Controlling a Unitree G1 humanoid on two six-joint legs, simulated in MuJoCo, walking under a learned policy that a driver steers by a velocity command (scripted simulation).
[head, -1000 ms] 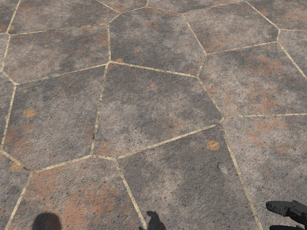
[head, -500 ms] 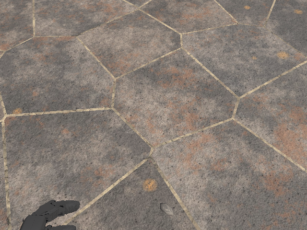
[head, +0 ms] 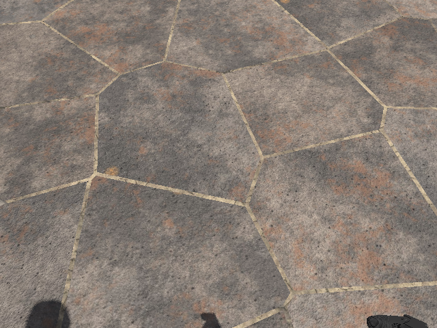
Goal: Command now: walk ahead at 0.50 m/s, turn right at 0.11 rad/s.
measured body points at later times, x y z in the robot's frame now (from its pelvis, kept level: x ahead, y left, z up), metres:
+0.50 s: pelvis +0.27 -0.01 +0.00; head +0.30 -0.03 +0.45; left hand +0.51 +0.18 -0.10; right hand +0.24 -0.30 -0.13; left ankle +0.16 +0.12 -0.73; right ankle +0.40 -0.17 -0.70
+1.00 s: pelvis +0.55 -0.12 +0.01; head +0.56 -0.15 +0.46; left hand +0.72 +0.12 -0.10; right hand +0.64 -0.45 -0.07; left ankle +0.77 -0.08 -0.70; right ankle +0.41 -0.16 -0.73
